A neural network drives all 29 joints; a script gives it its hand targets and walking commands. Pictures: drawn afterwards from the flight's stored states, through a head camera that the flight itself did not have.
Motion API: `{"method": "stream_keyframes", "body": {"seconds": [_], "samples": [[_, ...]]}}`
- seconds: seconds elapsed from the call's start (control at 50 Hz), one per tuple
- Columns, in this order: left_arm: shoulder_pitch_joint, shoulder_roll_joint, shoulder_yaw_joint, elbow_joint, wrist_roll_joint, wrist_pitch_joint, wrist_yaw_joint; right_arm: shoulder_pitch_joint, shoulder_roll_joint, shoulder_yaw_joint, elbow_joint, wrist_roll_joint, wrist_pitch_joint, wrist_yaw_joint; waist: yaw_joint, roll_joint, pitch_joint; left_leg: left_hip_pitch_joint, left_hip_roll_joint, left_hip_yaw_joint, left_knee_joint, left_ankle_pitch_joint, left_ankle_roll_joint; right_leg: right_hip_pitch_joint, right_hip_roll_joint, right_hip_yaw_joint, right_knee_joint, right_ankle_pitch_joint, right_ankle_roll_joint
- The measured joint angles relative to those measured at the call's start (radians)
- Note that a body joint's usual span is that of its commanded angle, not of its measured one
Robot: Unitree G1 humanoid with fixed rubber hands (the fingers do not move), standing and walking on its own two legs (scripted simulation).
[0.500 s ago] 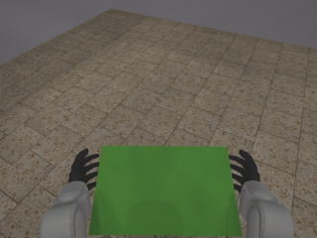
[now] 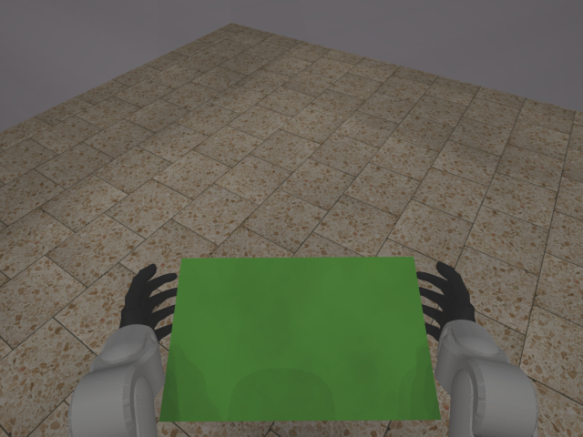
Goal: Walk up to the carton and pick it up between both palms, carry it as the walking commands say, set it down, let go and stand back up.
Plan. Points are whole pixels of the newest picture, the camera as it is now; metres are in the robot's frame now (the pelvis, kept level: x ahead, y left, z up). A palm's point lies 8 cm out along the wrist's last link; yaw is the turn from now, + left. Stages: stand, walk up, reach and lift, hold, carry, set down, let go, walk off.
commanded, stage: carry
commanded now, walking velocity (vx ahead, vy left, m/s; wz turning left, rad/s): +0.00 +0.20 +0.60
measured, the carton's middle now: (297, 342) +0.27 +0.00 -0.01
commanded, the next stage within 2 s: none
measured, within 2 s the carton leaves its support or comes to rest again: neither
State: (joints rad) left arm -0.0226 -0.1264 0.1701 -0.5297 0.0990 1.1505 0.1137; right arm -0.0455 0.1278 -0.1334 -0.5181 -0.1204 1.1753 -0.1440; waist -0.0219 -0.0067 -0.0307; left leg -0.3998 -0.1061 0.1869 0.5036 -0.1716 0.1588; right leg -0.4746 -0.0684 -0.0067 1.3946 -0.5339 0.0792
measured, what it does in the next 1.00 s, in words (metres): steps to the left, turning left: right foot, then left foot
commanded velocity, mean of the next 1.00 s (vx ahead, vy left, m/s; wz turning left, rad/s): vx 0.00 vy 0.07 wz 0.20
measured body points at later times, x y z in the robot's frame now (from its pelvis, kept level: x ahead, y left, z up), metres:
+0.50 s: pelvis +0.08 +0.04 +0.00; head +0.10 +0.03 +0.45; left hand +0.26 +0.29 +0.09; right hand +0.38 -0.06 +0.08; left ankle +0.05 +0.13 -0.66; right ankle +0.11 -0.10 -0.72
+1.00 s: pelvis +0.04 +0.09 +0.01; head +0.03 +0.09 +0.46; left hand +0.23 +0.34 +0.11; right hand +0.33 -0.02 +0.10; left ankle +0.08 +0.21 -0.72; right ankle +0.05 -0.01 -0.73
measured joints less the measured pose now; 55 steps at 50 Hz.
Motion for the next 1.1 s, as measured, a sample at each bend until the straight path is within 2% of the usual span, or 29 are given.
{"method": "stream_keyframes", "body": {"seconds": [0.06, 0.14, 0.24, 0.32, 0.34, 0.36, 0.38, 0.4, 0.42, 0.46, 0.52, 0.58, 0.6, 0.62, 0.64, 0.7, 0.76, 0.8, 0.92, 0.96, 0.98, 1.04, 1.1], "samples": [[0.025, -0.002, -0.020, -0.003, 0.000, -0.015, 0.003, 0.039, 0.001, -0.004, -0.012, 0.005, -0.019, 0.010, 0.014, 0.012, 0.028, 0.035, -0.014, -0.047, -0.028, -0.005, 0.012, -0.094, -0.028, 0.002, -0.143, 0.048, 0.011], [0.057, -0.004, -0.035, -0.035, -0.011, -0.036, 0.011, 0.071, 0.002, 0.001, -0.040, 0.004, -0.045, 0.021, 0.032, 0.018, 0.043, 0.052, -0.028, -0.098, -0.026, -0.026, 0.013, -0.139, -0.041, -0.007, -0.343, 0.112, 0.007], [0.076, -0.006, -0.046, -0.071, -0.018, -0.043, 0.021, 0.081, 0.003, 0.004, -0.069, 0.002, -0.052, 0.028, 0.036, 0.026, 0.022, 0.060, -0.054, -0.153, -0.004, -0.061, 0.016, -0.098, -0.014, -0.039, -0.497, 0.134, -0.005], [0.070, -0.005, -0.048, -0.078, -0.018, -0.036, 0.021, 0.075, 0.002, 0.003, -0.086, 0.001, -0.037, 0.024, 0.022, 0.042, -0.013, 0.046, -0.089, -0.193, 0.040, -0.092, 0.015, 0.001, 0.011, -0.072, -0.656, 0.146, -0.034], [0.064, -0.004, -0.049, -0.077, -0.017, -0.033, 0.020, 0.073, 0.002, 0.002, -0.093, 0.001, -0.031, 0.021, 0.018, 0.046, -0.022, 0.029, -0.103, -0.200, 0.078, -0.100, 0.005, 0.044, 0.006, -0.085, -0.727, 0.187, -0.051], [0.057, -0.004, -0.053, -0.068, -0.016, -0.034, 0.018, 0.066, 0.000, -0.005, -0.097, 0.002, -0.024, 0.018, 0.020, 0.067, -0.027, -0.004, -0.102, -0.204, 0.151, -0.112, -0.026, 0.075, 0.007, -0.102, -0.776, 0.248, -0.069], [0.049, -0.004, -0.058, -0.055, -0.011, -0.037, 0.017, 0.059, 0.000, -0.013, -0.092, 0.002, -0.020, 0.018, 0.025, 0.086, -0.027, -0.057, -0.089, -0.197, 0.292, -0.178, -0.086, 0.082, 0.010, -0.120, -0.774, 0.252, -0.075], [0.045, -0.003, -0.057, -0.044, -0.006, -0.036, 0.016, 0.053, 0.001, -0.017, -0.081, 0.003, -0.018, 0.017, 0.028, 0.091, -0.026, -0.111, -0.067, -0.175, 0.454, -0.248, -0.130, 0.090, 0.007, -0.132, -0.766, 0.237, -0.077], [0.047, -0.004, -0.053, -0.037, -0.003, -0.032, 0.016, 0.049, 0.000, -0.015, -0.068, 0.005, -0.013, 0.015, 0.031, 0.087, -0.025, -0.152, -0.036, -0.158, 0.584, -0.289, -0.157, 0.103, 0.000, -0.139, -0.765, 0.222, -0.074], [0.060, -0.005, -0.047, -0.037, 0.001, -0.018, 0.017, 0.042, -0.001, -0.010, -0.045, 0.005, -0.001, 0.015, 0.035, 0.069, -0.025, -0.188, 0.035, -0.143, 0.680, -0.296, -0.188, 0.131, -0.021, -0.145, -0.780, 0.209, -0.060], [0.072, -0.006, -0.049, -0.066, 0.004, 0.003, 0.022, 0.036, -0.001, -0.009, -0.046, 0.010, 0.008, 0.018, 0.034, 0.032, -0.019, -0.157, 0.116, -0.145, 0.520, -0.283, -0.205, 0.159, -0.066, -0.150, -0.795, 0.207, -0.035], [0.073, -0.006, -0.059, -0.089, 0.008, 0.011, 0.027, 0.031, -0.001, -0.015, -0.057, 0.014, 0.007, 0.021, 0.031, 0.000, -0.020, -0.084, 0.145, -0.126, 0.283, -0.215, -0.205, 0.166, -0.117, -0.149, -0.781, 0.196, -0.002], [0.073, -0.006, -0.061, -0.094, 0.010, 0.015, 0.029, 0.029, -0.001, -0.016, -0.058, 0.015, 0.008, 0.022, 0.030, -0.006, -0.023, -0.044, 0.149, -0.114, 0.184, -0.152, -0.201, 0.164, -0.130, -0.145, -0.765, 0.187, 0.012], [0.069, -0.005, -0.060, -0.100, 0.013, 0.021, 0.031, 0.023, -0.001, -0.016, -0.056, 0.016, 0.008, 0.024, 0.029, -0.010, -0.027, -0.013, 0.150, -0.104, 0.113, -0.064, -0.178, 0.155, -0.142, -0.139, -0.737, 0.172, 0.025], [0.058, -0.003, -0.050, -0.095, 0.016, 0.025, 0.029, 0.017, 0.000, -0.011, -0.042, 0.015, 0.002, 0.024, 0.026, -0.021, -0.028, -0.021, 0.141, -0.098, 0.124, -0.052, -0.155, 0.131, -0.146, -0.123, -0.676, 0.130, 0.035], [0.027, -0.001, -0.023, -0.063, 0.016, 0.042, 0.027, 0.003, -0.001, -0.003, 0.005, 0.013, -0.008, 0.019, 0.034, -0.024, -0.017, -0.029, 0.149, -0.096, 0.135, -0.087, -0.129, 0.028, -0.069, -0.066, -0.378, -0.023, 0.028], [0.020, -0.001, -0.032, -0.040, 0.014, 0.044, 0.030, 0.012, 0.000, -0.020, 0.017, 0.013, -0.012, 0.025, 0.040, -0.019, -0.019, -0.012, 0.155, -0.097, 0.064, -0.048, -0.126, -0.016, -0.010, -0.067, -0.285, 0.001, 0.011], [0.020, -0.001, -0.041, -0.034, 0.014, 0.035, 0.032, 0.019, 0.000, -0.027, 0.012, 0.014, -0.018, 0.028, 0.037, -0.012, -0.023, -0.003, 0.155, -0.097, 0.023, -0.019, -0.118, -0.004, 0.013, -0.074, -0.349, 0.024, 0.002], [0.015, -0.001, -0.039, -0.039, 0.012, 0.027, 0.025, 0.035, 0.000, -0.017, -0.015, 0.013, -0.023, 0.022, 0.017, 0.010, -0.059, -0.018, 0.148, -0.082, -0.008, 0.016, -0.112, 0.119, 0.050, -0.093, -0.692, 0.076, -0.025], [0.013, -0.001, -0.033, -0.038, 0.012, 0.033, 0.020, 0.039, 0.000, -0.010, -0.024, 0.012, -0.013, 0.015, 0.014, 0.011, -0.074, -0.028, 0.140, -0.070, 0.001, 0.018, -0.114, 0.189, 0.046, -0.111, -0.851, 0.143, -0.033], [0.012, -0.001, -0.032, -0.031, 0.012, 0.033, 0.018, 0.038, -0.001, -0.010, -0.023, 0.012, -0.009, 0.012, 0.012, 0.021, -0.076, -0.031, 0.144, -0.068, 0.009, 0.017, -0.117, 0.205, 0.050, -0.114, -0.897, 0.215, -0.051], [0.026, -0.002, -0.043, -0.004, 0.014, 0.035, 0.012, 0.054, 0.000, -0.017, -0.028, 0.010, 0.018, 0.005, 0.010, 0.050, -0.081, -0.019, 0.156, -0.072, 0.015, 0.001, -0.146, 0.217, 0.062, -0.119, -0.899, 0.253, -0.096], [0.048, -0.003, -0.047, -0.007, 0.014, 0.041, 0.010, 0.060, 0.000, -0.016, -0.035, 0.011, 0.041, 0.003, 0.006, 0.058, -0.088, -0.006, 0.161, -0.065, 0.008, 0.012, -0.163, 0.221, 0.062, -0.117, -0.889, 0.243, -0.103]]}}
